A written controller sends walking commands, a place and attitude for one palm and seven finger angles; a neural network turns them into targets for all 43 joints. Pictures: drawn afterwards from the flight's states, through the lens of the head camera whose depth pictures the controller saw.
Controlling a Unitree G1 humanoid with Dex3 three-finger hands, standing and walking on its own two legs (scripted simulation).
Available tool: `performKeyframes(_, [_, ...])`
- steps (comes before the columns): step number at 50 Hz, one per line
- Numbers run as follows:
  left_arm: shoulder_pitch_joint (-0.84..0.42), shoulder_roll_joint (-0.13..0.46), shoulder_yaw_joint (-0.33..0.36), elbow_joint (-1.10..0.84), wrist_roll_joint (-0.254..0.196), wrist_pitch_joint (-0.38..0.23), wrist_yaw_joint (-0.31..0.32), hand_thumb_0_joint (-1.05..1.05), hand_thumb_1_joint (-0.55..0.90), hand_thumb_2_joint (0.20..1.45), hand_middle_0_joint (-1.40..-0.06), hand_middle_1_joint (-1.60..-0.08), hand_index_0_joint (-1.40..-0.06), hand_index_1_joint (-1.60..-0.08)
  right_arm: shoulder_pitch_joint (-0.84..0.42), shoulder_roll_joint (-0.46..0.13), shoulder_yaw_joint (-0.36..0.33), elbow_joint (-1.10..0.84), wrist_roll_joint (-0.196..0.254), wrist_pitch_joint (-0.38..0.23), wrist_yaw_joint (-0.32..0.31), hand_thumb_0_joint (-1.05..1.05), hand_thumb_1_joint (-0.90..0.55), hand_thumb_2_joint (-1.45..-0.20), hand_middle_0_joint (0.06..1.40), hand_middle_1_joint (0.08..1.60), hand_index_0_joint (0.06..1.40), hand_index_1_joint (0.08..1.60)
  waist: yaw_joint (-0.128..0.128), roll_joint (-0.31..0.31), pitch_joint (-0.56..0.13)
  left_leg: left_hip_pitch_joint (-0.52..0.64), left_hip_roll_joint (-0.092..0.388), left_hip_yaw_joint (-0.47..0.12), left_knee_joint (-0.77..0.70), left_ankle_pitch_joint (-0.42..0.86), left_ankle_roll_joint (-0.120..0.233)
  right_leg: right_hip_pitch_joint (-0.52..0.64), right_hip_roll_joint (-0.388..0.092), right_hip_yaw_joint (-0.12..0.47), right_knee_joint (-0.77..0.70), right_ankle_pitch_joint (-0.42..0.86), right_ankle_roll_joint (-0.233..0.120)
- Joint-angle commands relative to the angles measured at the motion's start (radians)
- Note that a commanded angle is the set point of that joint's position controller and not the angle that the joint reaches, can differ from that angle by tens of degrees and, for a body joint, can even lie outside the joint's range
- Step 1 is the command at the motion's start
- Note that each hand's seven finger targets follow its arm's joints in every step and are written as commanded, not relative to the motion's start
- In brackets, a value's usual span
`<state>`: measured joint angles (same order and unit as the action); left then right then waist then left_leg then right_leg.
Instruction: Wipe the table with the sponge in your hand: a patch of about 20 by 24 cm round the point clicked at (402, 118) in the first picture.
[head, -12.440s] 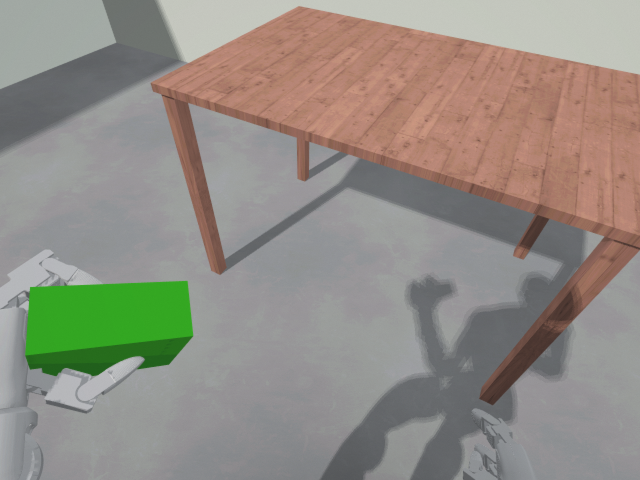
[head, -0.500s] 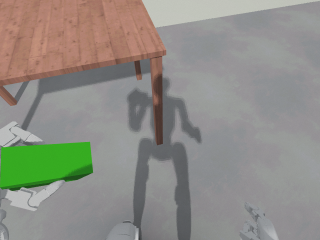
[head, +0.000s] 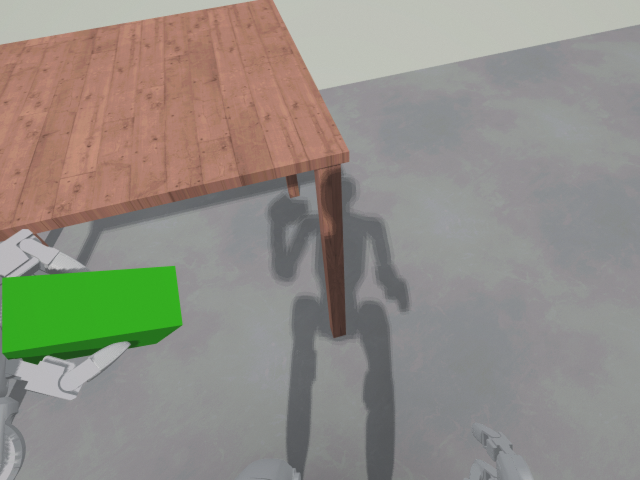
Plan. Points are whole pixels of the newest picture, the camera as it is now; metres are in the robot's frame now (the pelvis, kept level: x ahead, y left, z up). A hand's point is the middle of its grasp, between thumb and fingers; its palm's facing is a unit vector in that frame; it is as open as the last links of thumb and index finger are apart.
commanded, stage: take the last steps up to it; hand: left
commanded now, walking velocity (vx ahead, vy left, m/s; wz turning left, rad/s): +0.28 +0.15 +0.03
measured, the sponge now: (119, 314) +0.23 +0.20 +0.16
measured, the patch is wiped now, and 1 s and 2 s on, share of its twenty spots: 0.00 0.00 0.00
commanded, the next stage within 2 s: come to a stop and stand still in 0.50 s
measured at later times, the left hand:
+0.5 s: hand (78, 213) +0.33 +0.28 +0.19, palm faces +0.35 -0.81 -0.47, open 9.5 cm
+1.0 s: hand (68, 181) +0.39 +0.32 +0.18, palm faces +0.35 -0.82 -0.45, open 9.5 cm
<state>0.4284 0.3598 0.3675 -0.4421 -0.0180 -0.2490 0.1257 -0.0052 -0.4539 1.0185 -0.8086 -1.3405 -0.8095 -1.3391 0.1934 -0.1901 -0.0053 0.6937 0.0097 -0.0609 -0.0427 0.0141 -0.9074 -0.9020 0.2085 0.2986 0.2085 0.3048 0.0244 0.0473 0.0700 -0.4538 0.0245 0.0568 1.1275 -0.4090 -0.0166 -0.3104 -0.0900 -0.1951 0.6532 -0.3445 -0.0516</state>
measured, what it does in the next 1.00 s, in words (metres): walks ahead: left foot, then right foot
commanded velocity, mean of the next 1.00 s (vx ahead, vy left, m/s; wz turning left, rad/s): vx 0.06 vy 0.04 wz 0.02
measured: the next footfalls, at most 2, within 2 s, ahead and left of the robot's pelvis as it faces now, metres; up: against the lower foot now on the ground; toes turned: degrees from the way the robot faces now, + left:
left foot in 0.26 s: +0.17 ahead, +0.18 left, +0.00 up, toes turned +8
right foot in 0.54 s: +0.17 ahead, -0.04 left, +0.00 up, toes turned -11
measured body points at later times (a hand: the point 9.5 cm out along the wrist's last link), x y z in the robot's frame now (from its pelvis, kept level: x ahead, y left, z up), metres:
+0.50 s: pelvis +0.11 +0.05 +0.00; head +0.15 +0.04 +0.45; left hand +0.31 +0.32 +0.21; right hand +0.27 -0.16 -0.10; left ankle +0.13 +0.17 -0.73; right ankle +0.11 -0.04 -0.71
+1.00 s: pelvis +0.15 +0.09 +0.01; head +0.20 +0.10 +0.45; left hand +0.36 +0.36 +0.21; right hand +0.34 -0.14 -0.06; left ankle +0.19 +0.22 -0.73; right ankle +0.12 -0.01 -0.69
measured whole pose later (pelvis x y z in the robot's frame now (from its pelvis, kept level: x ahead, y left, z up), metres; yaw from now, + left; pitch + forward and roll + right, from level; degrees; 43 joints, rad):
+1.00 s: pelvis +0.15 +0.09 +0.01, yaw -2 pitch +0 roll +0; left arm 0.44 0.43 0.40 -0.57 -0.02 -0.20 0.15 -0.01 -0.45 1.02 -0.81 -1.34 -0.81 -1.34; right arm 0.14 -0.16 -0.01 0.53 0.00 -0.06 -0.03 0.01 -0.91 -0.90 0.20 0.30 0.20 0.30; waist 0.00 -0.05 0.12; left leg -0.29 0.08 0.12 0.51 -0.21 -0.02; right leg -0.35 -0.02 -0.08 0.85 -0.48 0.03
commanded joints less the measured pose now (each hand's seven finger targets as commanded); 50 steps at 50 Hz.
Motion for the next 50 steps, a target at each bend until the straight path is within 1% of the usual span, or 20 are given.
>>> performKeyframes(1, [-0.029, 0.179, 0.119, -0.211, 0.0, -0.087, 0.026, 0.0, 0.1, 1.3, -1.2, -1.6, -1.2, -1.6, -0.09, -0.097, -0.039, -0.176, -0.008, -0.047, 0.001, 0.0, -0.9, -0.9, 0.2, 0.3, 0.2, 0.3, -0.017, -0.155, -0.121, -0.242, 0.083, -0.058, 0.023, 0.068, -0.011, 0.269, -0.29, 0.285, -0.306, 0.53, -0.089])
performKeyframes(4, [0.027, 0.192, 0.135, -0.261, 0.002, -0.093, 0.042, 0.0, 0.1, 1.3, -1.2, -1.6, -1.2, -1.6, -0.08, -0.079, -0.04, -0.21, -0.013, -0.042, 0.003, 0.0, -0.9, -0.9, 0.2, 0.3, 0.2, 0.3, -0.009, -0.19, -0.169, -0.074, 0.063, 0.055, -0.306, 0.112, -0.002, 0.273, -0.242, 0.165, -0.269, 0.637, -0.067])
performKeyframes(8, [0.044, 0.205, 0.158, -0.322, -0.001, -0.075, 0.067, 0.0, 0.1, 1.3, -1.2, -1.6, -1.2, -1.6, -0.067, -0.077, -0.058, -0.247, -0.013, -0.046, -0.003, 0.0, -0.9, -0.9, 0.2, 0.3, 0.2, 0.3, -0.001, -0.211, -0.199, 0.097, 0.012, 0.126, -0.554, 0.156, 0.009, 0.283, -0.238, 0.184, -0.214, 0.61, -0.057])
performKeyframes(11, [-0.017, 0.197, 0.148, -0.318, 0.0, -0.076, 0.07, 0.0, 0.1, 1.3, -1.2, -1.6, -1.2, -1.6, -0.032, -0.094, -0.074, -0.251, -0.009, -0.041, -0.019, 0.0, -0.9, -0.9, 0.2, 0.3, 0.2, 0.3, -0.028, -0.091, -0.206, 0.318, 0.0, 0.154, -0.707, 0.249, 0.02, 0.158, -0.161, 0.136, -0.06, 0.403, -0.004])
performKeyframes(12, [-0.046, 0.192, 0.14, -0.319, -0.005, -0.081, 0.068, 0.0, 0.1, 1.3, -1.2, -1.6, -1.2, -1.6, -0.017, -0.116, -0.086, -0.254, 0.0, -0.043, -0.022, 0.0, -0.9, -0.9, 0.2, 0.3, 0.2, 0.3, -0.045, 0.041, -0.223, 0.429, 0.088, 0.038, -0.725, 0.308, 0.065, 0.04, -0.103, 0.098, 0.113, 0.302, 0.028])
performKeyframes(13, [-0.04, 0.168, 0.117, -0.303, -0.012, -0.08, 0.063, 0.0, 0.1, 1.3, -1.2, -1.6, -1.2, -1.6, -0.02, -0.14, -0.093, -0.26, 0.006, -0.043, -0.017, 0.0, -0.9, -0.9, 0.2, 0.3, 0.2, 0.3, -0.041, 0.243, -0.221, 0.537, 0.287, -0.249, -0.747, 0.508, 0.157, -0.18, 0.013, 0.049, 0.334, -0.179, 0.073])
performKeyframes(14, [-0.017, 0.187, 0.13, -0.215, -0.004, -0.084, 0.06, 0.0, 0.1, 1.3, -1.2, -1.6, -1.2, -1.6, -0.011, -0.13, -0.086, -0.255, 0.003, -0.053, -0.016, 0.0, -0.9, -0.9, 0.2, 0.3, 0.2, 0.3, -0.037, 0.219, -0.219, 0.453, 0.374, -0.397, -0.813, 0.407, 0.243, -0.227, 0.04, 0.116, 0.514, -0.329, 0.061])
performKeyframes(16, [-0.043, 0.212, 0.146, -0.248, -0.013, -0.078, 0.05, 0.0, 0.1, 1.3, -1.2, -1.6, -1.2, -1.6, -0.042, -0.122, -0.083, -0.236, 0.008, -0.055, -0.017, 0.0, -0.9, -0.9, 0.2, 0.3, 0.2, 0.3, -0.037, 0.181, -0.164, 0.388, 0.362, -0.364, -0.813, 0.314, 0.295, -0.319, -0.023, 0.174, 0.559, -0.245, 0.071])
performKeyframes(20, [0.023, 0.163, 0.108, -0.369, -0.015, -0.073, 0.038, 0.0, 0.1, 1.3, -1.2, -1.6, -1.2, -1.6, -0.056, -0.113, -0.066, -0.226, 0.006, -0.08, -0.004, 0.0, -0.9, -0.9, 0.2, 0.3, 0.2, 0.3, -0.013, 0.216, -0.169, 0.252, 0.241, -0.108, -0.796, 0.379, 0.207, -0.14, -0.014, 0.083, 0.296, -0.117, 0.082])
performKeyframes(25, [0.04, 0.181, 0.133, -0.286, -0.016, -0.035, 0.048, 0.0, 0.1, 1.3, -1.2, -1.6, -1.2, -1.6, -0.049, -0.113, -0.046, -0.21, 0.0, -0.079, -0.02, 0.0, -0.9, -0.9, 0.2, 0.3, 0.2, 0.3, -0.01, 0.109, -0.199, 0.196, 0.207, -0.036, -0.649, 0.301, 0.121, 0.123, 0.03, 0.024, -0.134, 0.042, 0.076])
performKeyframes(26, [0.018, 0.19, 0.142, -0.252, -0.011, -0.032, 0.048, 0.0, 0.1, 1.3, -1.2, -1.6, -1.2, -1.6, -0.047, -0.108, -0.046, -0.206, -0.001, -0.071, -0.023, 0.0, -0.9, -0.9, 0.2, 0.3, 0.2, 0.3, -0.012, 0.002, -0.202, 0.121, 0.166, -0.002, -0.534, 0.203, 0.09, 0.2, -0.034, 0.109, -0.235, 0.131, 0.049])
performKeyframes(28, [-0.012, 0.223, 0.167, -0.181, -0.024, -0.018, 0.05, 0.0, 0.1, 1.3, -1.2, -1.6, -1.2, -1.6, -0.06, -0.095, -0.047, -0.23, 0.005, -0.057, -0.01, 0.0, -0.9, -0.9, 0.2, 0.3, 0.2, 0.3, -0.01, -0.403, -0.178, -0.203, -0.015, 0.042, -0.089, -0.142, -0.003, 0.33, -0.385, 0.671, -0.348, 0.353, -0.113])
performKeyframes(30, [-0.024, 0.217, 0.17, -0.176, -0.031, -0.032, 0.046, 0.0, 0.1, 1.3, -1.2, -1.6, -1.2, -1.6, -0.082, -0.089, -0.032, -0.2, -0.001, -0.046, 0.0, 0.0, -0.9, -0.9, 0.2, 0.3, 0.2, 0.3, -0.019, -0.262, -0.117, -0.249, 0.037, -0.084, 0.106, -0.064, -0.026, 0.284, -0.386, 0.555, -0.328, 0.485, -0.138])
performKeyframes(32, [0.0, 0.187, 0.138, -0.184, -0.012, -0.053, 0.043, 0.0, 0.1, 1.3, -1.2, -1.6, -1.2, -1.6, -0.096, -0.079, -0.014, -0.193, -0.007, -0.032, -0.002, 0.0, -0.9, -0.9, 0.2, 0.3, 0.2, 0.3, -0.017, -0.198, -0.123, -0.195, 0.053, -0.052, 0.03, -0.027, -0.037, 0.29, -0.291, 0.292, -0.255, 0.786, -0.085])
performKeyframes(37, [0.025, 0.179, 0.121, -0.296, 0.0, -0.041, 0.066, 0.0, 0.1, 1.3, -1.2, -1.6, -1.2, -1.6, -0.108, -0.068, -0.016, -0.249, -0.014, -0.028, -0.024, 0.0, -0.9, -0.9, 0.2, 0.3, 0.2, 0.3, 0.003, -0.226, -0.192, 0.048, -0.003, 0.089, -0.432, 0.078, -0.026, 0.293, -0.209, 0.155, -0.19, 0.868, -0.057])
performKeyframes(40, [0.039, 0.179, 0.127, -0.342, -0.008, -0.022, 0.073, 0.0, 0.1, 1.3, -1.2, -1.6, -1.2, -1.6, -0.065, -0.076, -0.034, -0.265, -0.013, -0.014, -0.04, 0.0, -0.9, -0.9, 0.2, 0.3, 0.2, 0.3, -0.026, -0.164, -0.239, 0.273, -0.004, 0.086, -0.688, 0.351, -0.025, 0.231, -0.134, 0.119, -0.091, 0.68, 0.011])
performKeyframes(41, [0.016, 0.19, 0.13, -0.382, -0.013, -0.024, 0.071, 0.0, 0.1, 1.3, -1.2, -1.6, -1.2, -1.6, -0.058, -0.097, -0.046, -0.274, -0.01, -0.009, -0.045, 0.0, -0.9, -0.9, 0.2, 0.3, 0.2, 0.3, -0.025, -0.071, -0.253, 0.359, 0.077, 0.038, -0.706, 0.577, -0.005, 0.177, -0.081, 0.102, -0.036, 0.525, 0.048])
performKeyframes(43, [0.012, 0.199, 0.126, -0.356, -0.016, -0.031, 0.058, 0.0, 0.1, 1.3, -1.2, -1.6, -1.2, -1.6, -0.029, -0.135, -0.069, -0.288, 0.0, -0.018, -0.035, 0.0, -0.9, -0.9, 0.2, 0.3, 0.2, 0.3, -0.015, 0.169, -0.233, 0.444, 0.337, -0.221, -0.751, 0.956, 0.11, -0.049, 0.039, 0.111, 0.184, -0.227, 0.085])
performKeyframes(45, [0.023, 0.208, 0.146, -0.348, -0.01, -0.041, 0.05, 0.0, 0.1, 1.3, -1.2, -1.6, -1.2, -1.6, -0.027, -0.12, -0.058, -0.27, -0.024, -0.03, -0.017, 0.0, -0.9, -0.9, 0.2, 0.3, 0.2, 0.3, -0.03, 0.282, -0.235, 0.466, 0.372, -0.269, -0.741, 1.103, 0.182, -0.147, 0.048, 0.171, 0.328, -0.248, 0.083])
performKeyframes(50, [0.076, 0.158, 0.101, -0.427, -0.027, -0.008, 0.033, 0.0, 0.1, 1.3, -1.2, -1.6, -1.2, -1.6, -0.029, -0.123, -0.054, -0.283, -0.015, -0.057, 0.029, 0.0, -0.9, -0.9, 0.2, 0.3, 0.2, 0.3, -0.033, 0.238, -0.224, 0.384, 0.299, -0.11, -0.741, 0.823, 0.116, -0.035, 0.082, 0.107, 0.117, -0.102, 0.084])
